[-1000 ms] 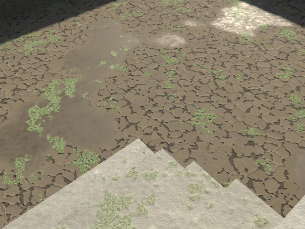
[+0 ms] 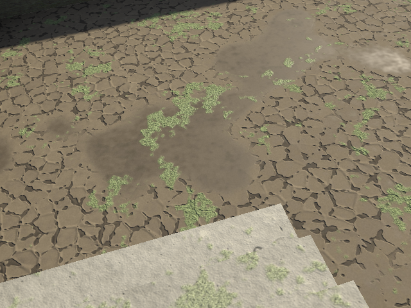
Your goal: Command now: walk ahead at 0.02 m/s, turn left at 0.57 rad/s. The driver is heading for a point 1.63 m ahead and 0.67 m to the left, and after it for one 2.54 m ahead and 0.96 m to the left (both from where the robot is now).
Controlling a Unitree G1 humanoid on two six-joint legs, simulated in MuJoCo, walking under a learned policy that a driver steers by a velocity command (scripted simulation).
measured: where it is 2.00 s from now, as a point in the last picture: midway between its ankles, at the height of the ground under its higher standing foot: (168, 288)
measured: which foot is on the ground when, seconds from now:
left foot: up 0.00-0.38, down 0.40-1.00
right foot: down 0.00-0.42, up 0.44-1.00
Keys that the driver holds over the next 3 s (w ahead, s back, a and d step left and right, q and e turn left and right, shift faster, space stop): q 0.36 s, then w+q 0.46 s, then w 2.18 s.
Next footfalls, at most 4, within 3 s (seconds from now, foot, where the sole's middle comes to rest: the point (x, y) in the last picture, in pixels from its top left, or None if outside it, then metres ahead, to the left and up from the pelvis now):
0.40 left None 0.00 0.15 -0.77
1.06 right None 0.37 0.08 -0.94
1.74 left None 0.60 0.36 -1.11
2.22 right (174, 253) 0.96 0.30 -1.28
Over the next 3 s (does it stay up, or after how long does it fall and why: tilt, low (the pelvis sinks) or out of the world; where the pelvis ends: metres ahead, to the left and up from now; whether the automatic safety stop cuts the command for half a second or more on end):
stays up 1.19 0.59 -0.67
